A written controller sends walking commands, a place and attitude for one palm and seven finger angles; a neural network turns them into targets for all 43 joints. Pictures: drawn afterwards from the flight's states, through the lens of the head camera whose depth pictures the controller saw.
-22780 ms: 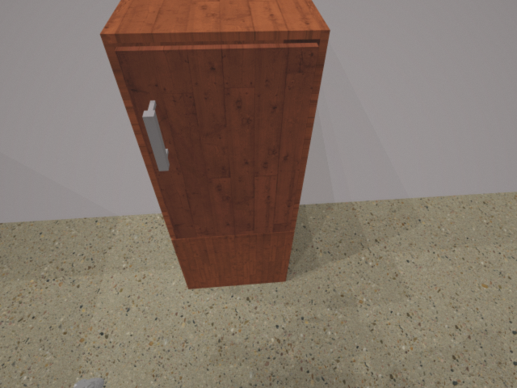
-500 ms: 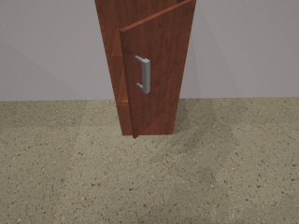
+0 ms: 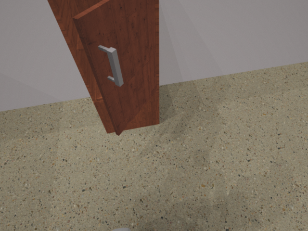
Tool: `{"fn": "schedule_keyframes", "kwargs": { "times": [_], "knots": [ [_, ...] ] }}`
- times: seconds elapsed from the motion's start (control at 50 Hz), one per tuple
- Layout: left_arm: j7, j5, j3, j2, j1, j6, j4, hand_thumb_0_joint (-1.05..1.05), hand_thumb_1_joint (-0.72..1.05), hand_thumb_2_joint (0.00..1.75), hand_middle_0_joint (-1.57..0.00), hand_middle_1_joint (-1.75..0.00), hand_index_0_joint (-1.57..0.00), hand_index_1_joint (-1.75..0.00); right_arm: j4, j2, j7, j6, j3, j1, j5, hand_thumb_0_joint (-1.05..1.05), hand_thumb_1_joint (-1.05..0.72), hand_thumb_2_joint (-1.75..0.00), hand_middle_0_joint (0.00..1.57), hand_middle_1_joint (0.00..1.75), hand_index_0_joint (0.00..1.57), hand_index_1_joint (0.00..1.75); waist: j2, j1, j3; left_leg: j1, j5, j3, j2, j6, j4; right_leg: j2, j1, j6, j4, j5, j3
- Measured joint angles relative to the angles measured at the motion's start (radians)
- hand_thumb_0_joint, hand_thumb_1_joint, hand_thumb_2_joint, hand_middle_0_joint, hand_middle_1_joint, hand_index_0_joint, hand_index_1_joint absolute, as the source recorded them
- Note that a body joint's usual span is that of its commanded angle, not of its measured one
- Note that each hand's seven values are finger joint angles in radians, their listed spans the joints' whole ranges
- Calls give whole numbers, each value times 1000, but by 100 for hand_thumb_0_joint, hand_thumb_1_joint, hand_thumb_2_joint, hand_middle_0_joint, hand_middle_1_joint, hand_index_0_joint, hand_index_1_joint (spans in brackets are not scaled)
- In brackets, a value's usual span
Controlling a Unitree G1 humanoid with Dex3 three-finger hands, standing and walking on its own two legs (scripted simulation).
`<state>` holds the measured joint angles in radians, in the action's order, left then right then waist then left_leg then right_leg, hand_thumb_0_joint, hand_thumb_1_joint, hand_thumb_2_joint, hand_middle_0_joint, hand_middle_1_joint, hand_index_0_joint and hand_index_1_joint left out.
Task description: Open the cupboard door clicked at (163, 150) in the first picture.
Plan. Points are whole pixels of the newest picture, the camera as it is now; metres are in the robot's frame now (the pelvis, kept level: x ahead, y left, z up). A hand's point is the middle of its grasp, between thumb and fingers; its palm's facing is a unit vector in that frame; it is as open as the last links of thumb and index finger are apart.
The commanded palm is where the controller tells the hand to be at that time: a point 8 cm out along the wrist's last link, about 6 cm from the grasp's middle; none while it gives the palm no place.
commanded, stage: walk to a spot facing it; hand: left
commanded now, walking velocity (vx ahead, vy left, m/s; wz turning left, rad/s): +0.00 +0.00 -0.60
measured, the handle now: (111, 66) +0.58 +0.19 +0.07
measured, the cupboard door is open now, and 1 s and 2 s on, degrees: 46 46 46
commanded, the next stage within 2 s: none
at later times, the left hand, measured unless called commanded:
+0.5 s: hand (95, 229) +0.13 +0.20 -0.17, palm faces -0.20 -0.95 -0.22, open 7.3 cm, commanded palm none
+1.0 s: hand (129, 204) +0.21 +0.11 -0.17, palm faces -0.55 -0.81 -0.20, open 7.4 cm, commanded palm none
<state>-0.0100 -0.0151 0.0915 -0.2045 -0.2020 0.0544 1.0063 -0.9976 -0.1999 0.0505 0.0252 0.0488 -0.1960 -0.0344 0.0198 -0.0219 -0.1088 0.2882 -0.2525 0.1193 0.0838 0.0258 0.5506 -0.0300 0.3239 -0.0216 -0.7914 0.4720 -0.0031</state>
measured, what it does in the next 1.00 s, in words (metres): steps on the spot, turning right: left foot, then right foot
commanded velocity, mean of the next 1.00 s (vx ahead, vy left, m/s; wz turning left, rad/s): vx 0.05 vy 0.00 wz -0.60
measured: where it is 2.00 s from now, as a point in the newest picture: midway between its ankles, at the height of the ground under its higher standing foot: outside the picture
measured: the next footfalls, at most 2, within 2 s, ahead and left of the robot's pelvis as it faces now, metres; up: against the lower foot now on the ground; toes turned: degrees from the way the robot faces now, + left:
left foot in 0.40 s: +0.08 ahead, +0.13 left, +0.00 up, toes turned -15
right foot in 0.68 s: +0.00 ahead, -0.14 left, +0.00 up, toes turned -25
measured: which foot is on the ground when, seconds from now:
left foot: down 0.00-0.02, up 0.04-0.38, down 0.40-0.68, up 0.70-0.94, down 0.96-1.00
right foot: down 0.00-0.40, up 0.42-0.66, down 0.68-0.94, up 0.96-1.00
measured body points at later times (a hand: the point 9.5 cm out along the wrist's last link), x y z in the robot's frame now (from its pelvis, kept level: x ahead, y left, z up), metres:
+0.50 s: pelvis +0.01 +0.01 +0.00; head +0.08 +0.01 +0.45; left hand +0.14 +0.25 -0.15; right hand +0.06 -0.26 -0.13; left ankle +0.04 +0.14 -0.73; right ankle -0.05 -0.10 -0.68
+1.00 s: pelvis +0.03 -0.01 +0.00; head +0.07 -0.03 +0.44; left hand +0.24 +0.15 -0.15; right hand -0.07 -0.27 -0.13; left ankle +0.10 +0.09 -0.73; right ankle -0.04 -0.12 -0.71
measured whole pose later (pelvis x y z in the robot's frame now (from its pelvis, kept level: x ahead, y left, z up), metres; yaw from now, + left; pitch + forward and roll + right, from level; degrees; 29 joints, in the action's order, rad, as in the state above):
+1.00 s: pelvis +0.03 -0.01 +0.00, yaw -35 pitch +1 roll -1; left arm -0.02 -0.02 0.08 -0.23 -0.18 0.07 0.91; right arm -0.88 -0.24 0.03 0.00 0.04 -0.23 -0.03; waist -0.02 0.02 -0.08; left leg 0.32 -0.31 0.05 0.07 0.01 0.61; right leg -0.06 0.41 0.00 -0.80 0.47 0.08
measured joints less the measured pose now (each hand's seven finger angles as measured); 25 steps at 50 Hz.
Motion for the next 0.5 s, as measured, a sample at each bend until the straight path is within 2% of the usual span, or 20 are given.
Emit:
{"fn": "schedule_keyframes", "kwargs": {
  "times": [0.02, 0.04, 0.08, 0.12, 0.18, 0.32, 0.38, 0.4, 0.42, 0.46, 0.5],
  "knots": [
    [-3, 0, 0, -4, 0, -6, -14, 0, 91, 90, -20, -30, -20, -30, 6, -6, -2, 4, 1, -1, 1, 1, -91, -90, 20, 30, 20, 30, 9, -2, 2, 10, -10, 4, 12, 8, 20, 7, -21, 2, 66, -51, -10],
    [-3, -3, 0, -16, -9, -18, -33, 0, 91, 90, -20, -30, -20, -30, 14, -6, -5, 10, 1, -3, 6, 1, -91, -90, 20, 30, 20, 30, -5, -5, 13, 34, -37, 12, 11, 9, 65, 22, -41, -8, 157, -123, 13],
    [6, -6, -1, -17, 0, -29, -40, 0, 91, 90, -20, -30, -20, -30, 18, -21, -12, 26, 11, 17, 14, 1, -91, -90, 20, 30, 20, 30, 12, -3, 2, 94, -174, -47, 7, 10, 242, 0, -27, -25, 139, -128, 18],
    [15, -7, -4, -10, 3, -28, -44, 0, 91, 90, -20, -30, -20, -30, 20, -33, -14, 36, 18, 39, 17, 1, -91, -90, 20, 30, 20, 30, 22, 1, -8, 144, -210, -93, -14, 12, 404, -16, -36, -33, 153, -121, 27],
    [26, -8, -7, -5, -4, -28, -46, 0, 91, 90, -20, -30, -20, -30, 39, -35, -12, 33, 19, 70, 21, 1, -91, -90, 20, 30, 20, 30, 3, -1, -11, 165, -213, -102, -38, 22, 475, -25, -54, -35, 211, -154, 68],
    [26, -10, -8, -3, -23, -21, -56, 0, 91, 90, -21, -30, -20, -30, 97, -13, -9, 19, 7, 127, 34, 1, -91, -90, 20, 30, 20, 30, -42, -15, 0, 104, -200, -121, -74, 22, 289, -48, -64, -22, 282, -207, 169],
    [24, -6, -5, -10, -26, -11, -60, 0, 91, 90, -21, -30, -20, -30, 119, -2, -8, 1, -3, 129, 37, 1, -91, -90, 20, 30, 20, 30, -53, -13, 11, 29, -97, -130, -75, 12, 82, -69, -44, -7, 256, -198, 202],
    [21, -1, -6, -7, -33, -7, -67, 0, 91, 90, -21, -30, -20, -30, 133, -11, -8, -9, -9, 117, 33, 1, -91, -90, 20, 30, 20, 30, -29, -9, 28, -3, -45, -147, -48, -10, -6, -94, -20, -1, 223, -181, 193],
    [16, 1, -5, -14, -24, -3, -68, 0, 91, 90, -21, -30, -20, -30, 136, -7, -5, -18, -9, 112, 26, 1, -91, -90, 20, 30, 20, 30, -34, -5, 29, 1, -56, -143, -44, -15, -3, -89, 13, 11, 144, -99, 168],
    [6, -4, 1, -37, 3, 2, -76, 0, 91, 90, -21, -30, -20, -30, 138, 8, -2, -19, -20, 97, 14, 1, -91, -90, 20, 30, 20, 30, -63, -14, 9, 2, -73, -118, -43, -9, 28, -58, 81, 38, -58, 18, 108],
    [-3, -5, 6, -49, 31, 1, -86, 0, 91, 90, -20, -30, -20, -30, 139, 16, -3, -20, -29, 71, 5, 1, -91, -90, 20, 30, 20, 30, -67, -17, -7, -14, -66, -104, -30, 0, 14, -30, 132, 55, -210, 46, 56]
  ]
}}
